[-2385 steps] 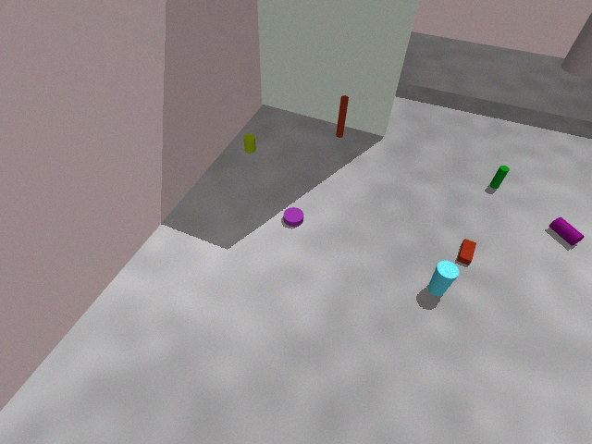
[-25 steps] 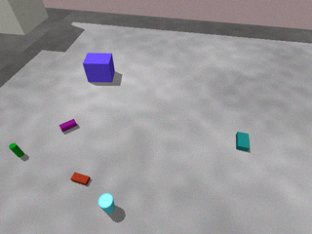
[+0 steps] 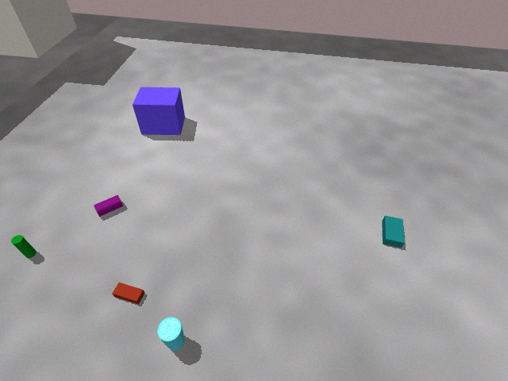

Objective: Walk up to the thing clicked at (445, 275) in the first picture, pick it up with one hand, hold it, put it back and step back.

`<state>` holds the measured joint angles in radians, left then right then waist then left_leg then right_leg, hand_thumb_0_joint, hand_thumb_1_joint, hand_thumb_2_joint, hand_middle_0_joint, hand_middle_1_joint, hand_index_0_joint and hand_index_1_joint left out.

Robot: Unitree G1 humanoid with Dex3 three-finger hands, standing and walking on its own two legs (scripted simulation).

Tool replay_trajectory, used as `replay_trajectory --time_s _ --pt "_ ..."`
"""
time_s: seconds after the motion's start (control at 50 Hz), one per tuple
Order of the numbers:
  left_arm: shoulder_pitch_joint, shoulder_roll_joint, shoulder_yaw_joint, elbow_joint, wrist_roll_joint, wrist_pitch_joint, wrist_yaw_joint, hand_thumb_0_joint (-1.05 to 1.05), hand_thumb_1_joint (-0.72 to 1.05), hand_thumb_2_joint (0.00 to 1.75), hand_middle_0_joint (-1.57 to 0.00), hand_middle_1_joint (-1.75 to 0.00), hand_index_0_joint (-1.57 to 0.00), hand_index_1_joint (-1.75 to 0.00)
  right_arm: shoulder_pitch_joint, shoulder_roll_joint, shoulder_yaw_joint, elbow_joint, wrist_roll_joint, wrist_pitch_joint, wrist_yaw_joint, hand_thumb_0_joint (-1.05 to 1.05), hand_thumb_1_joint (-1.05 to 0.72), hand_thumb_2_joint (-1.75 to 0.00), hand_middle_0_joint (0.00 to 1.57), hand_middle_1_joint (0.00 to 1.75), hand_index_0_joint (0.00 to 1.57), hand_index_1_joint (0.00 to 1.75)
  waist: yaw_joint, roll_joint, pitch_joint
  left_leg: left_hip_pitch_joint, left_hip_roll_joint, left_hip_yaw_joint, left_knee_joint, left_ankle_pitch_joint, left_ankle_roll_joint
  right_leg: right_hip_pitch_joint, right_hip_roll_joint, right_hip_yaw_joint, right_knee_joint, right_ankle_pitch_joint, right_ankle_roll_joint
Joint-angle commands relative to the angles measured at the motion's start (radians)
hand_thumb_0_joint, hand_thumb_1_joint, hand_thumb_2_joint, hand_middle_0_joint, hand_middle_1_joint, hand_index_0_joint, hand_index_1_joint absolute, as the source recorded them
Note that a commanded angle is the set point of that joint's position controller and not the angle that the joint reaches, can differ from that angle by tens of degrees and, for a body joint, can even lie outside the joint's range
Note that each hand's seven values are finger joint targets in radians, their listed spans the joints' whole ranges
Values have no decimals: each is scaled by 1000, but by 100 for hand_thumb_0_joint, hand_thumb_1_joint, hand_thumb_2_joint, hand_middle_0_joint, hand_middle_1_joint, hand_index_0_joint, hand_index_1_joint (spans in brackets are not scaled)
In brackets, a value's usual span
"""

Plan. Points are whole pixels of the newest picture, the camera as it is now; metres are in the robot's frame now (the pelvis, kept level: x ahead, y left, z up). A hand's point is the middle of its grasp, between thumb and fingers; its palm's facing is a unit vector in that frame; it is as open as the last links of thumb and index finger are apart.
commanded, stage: stand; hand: left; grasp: from above
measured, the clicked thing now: (173, 335) +0.42 +0.27 -0.71
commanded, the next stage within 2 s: step back in 0.40 s
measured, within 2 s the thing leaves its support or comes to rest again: neither
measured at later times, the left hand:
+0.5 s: hand out of the picture +0.07 +0.25 -0.16, palm faces +0.00 -0.94 -0.35, open 7.4 cm
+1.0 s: hand out of the picture +0.03 +0.30 -0.18, palm faces -0.10 -0.93 -0.36, open 7.4 cm
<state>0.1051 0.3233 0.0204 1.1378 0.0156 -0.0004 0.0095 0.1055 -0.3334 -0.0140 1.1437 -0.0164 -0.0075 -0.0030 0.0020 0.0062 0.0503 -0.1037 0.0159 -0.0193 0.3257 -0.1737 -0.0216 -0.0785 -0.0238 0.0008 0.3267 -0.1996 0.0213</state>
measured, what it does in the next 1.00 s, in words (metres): walks backwards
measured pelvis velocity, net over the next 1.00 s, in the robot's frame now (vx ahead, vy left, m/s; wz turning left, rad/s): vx -0.09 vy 0.05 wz -0.07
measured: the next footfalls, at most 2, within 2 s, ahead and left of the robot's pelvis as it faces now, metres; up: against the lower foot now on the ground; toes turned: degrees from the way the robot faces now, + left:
right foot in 1.14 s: -0.13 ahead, -0.10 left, +0.00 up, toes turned -2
left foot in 1.46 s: -0.19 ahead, +0.15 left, +0.00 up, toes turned -3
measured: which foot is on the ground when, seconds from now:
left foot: down 0.00-1.00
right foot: down 0.00-0.70, up 0.72-1.00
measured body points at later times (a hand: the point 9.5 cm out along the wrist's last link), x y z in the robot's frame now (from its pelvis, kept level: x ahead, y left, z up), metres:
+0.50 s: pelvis -0.01 +0.00 -0.01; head +0.02 +0.00 +0.44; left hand +0.07 +0.30 -0.14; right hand +0.06 -0.31 -0.14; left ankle +0.00 +0.13 -0.75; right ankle -0.01 -0.13 -0.75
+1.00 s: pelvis -0.09 +0.05 -0.02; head -0.02 +0.07 +0.42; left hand +0.04 +0.35 -0.16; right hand -0.01 -0.27 -0.13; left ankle -0.04 +0.13 -0.75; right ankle -0.14 -0.10 -0.69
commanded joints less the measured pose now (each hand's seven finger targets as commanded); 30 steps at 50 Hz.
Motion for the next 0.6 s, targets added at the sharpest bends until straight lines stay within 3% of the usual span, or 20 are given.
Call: replay_trajectory --time_s 0.0,0.36,0.38,0.44,0.5,0.56,0.58 --pt "-39 207 38 -57 -3 -26 10 0 90 90 -20 -30 -20 -30 -31 -197 -33 -56 1 -21 -16 0 -90 -90 20 30 20 30 -2 -8 -56 8 106 -66 -48 143 30 -19 -101 66 -49 139 -34" --pt "-26 216 31 -63 -2 -28 6 0 90 90 -20 -30 -20 -30 -21 -203 -36 -52 1 -19 -9 0 -90 -90 20 30 20 30 -5 -4 -43 4 106 -66 -56 80 29 -43 -99 80 -63 74 -41" --pt "-13 295 80 -79 -20 -18 10 0 90 90 -20 -30 -20 -30 -66 -261 -53 -76 9 -3 -4 0 -90 -90 20 30 20 30 -1 -11 44 -60 92 -80 60 249 54 -112 -90 91 18 272 -50" --pt "-4 289 88 -126 -23 -13 15 0 90 90 -20 -30 -20 -30 -31 -239 -57 -114 25 10 -2 0 -90 -90 20 30 20 30 -15 -34 -84 -50 62 -40 193 287 66 -70 -117 102 72 390 -101" --pt "-44 308 97 -180 -16 0 16 0 90 90 -20 -30 -20 -30 -10 -231 -65 -143 22 28 -1 0 -90 -90 20 30 20 30 -20 -103 -121 -79 -6 -5 333 137 56 -114 -199 183 64 406 -173" --pt "-108 323 102 -243 5 11 18 0 90 90 -20 -30 -20 -30 45 -224 -77 -167 14 47 4 0 -90 -90 20 30 20 30 -32 -198 -102 -120 -58 -17 526 -280 65 -208 -298 236 81 385 -263" --pt "-133 325 101 -261 10 14 18 0 90 90 -20 -30 -20 -30 78 -223 -81 -173 12 49 7 0 -90 -90 20 30 20 30 -48 -220 -95 -114 -45 -30 529 -306 73 -247 -301 225 98 352 -260"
